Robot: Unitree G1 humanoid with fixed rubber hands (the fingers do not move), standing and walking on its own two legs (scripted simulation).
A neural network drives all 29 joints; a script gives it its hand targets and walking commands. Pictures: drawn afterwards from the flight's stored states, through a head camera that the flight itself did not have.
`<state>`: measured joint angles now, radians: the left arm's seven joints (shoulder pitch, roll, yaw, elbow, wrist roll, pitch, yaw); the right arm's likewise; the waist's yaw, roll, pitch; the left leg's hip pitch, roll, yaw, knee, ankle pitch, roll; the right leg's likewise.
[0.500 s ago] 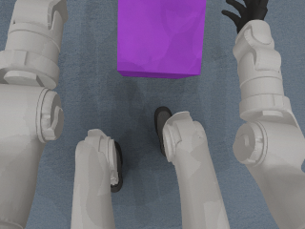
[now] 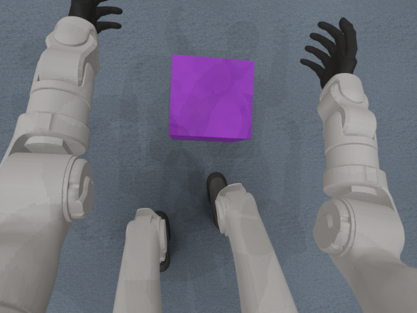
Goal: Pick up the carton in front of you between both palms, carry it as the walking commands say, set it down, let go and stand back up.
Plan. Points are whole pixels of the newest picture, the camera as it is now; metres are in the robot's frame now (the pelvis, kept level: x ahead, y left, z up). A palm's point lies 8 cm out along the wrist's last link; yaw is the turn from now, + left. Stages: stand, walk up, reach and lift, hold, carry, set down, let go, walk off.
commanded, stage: set down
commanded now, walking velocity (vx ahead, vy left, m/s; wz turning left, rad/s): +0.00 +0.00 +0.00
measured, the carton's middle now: (207, 106) +0.49 -0.12 -0.46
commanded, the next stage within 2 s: let go in 0.08 s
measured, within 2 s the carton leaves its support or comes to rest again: neither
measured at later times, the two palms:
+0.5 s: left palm (36, 100) +0.45 +0.12 +0.02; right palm (401, 116) +0.36 -0.29 +0.02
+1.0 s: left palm out of the picture +0.31 +0.20 +0.10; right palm out of the picture +0.24 -0.25 +0.12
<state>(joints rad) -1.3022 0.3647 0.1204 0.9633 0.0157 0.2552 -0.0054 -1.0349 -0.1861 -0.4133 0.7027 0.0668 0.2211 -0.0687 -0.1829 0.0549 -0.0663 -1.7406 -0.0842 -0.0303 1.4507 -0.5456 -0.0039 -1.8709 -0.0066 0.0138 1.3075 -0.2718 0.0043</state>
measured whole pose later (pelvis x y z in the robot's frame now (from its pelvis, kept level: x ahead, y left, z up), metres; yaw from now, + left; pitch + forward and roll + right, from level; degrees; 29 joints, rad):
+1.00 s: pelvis +0.09 -0.01 +0.19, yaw -3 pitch +6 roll -1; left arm 0.09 0.17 0.09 0.52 0.05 0.01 -0.01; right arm 0.23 -0.22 -0.01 0.38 0.04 0.04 0.07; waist -0.05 0.00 0.06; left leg -0.25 -0.01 -0.06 0.52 -0.37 0.01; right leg -0.40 0.04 0.01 0.48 -0.17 -0.01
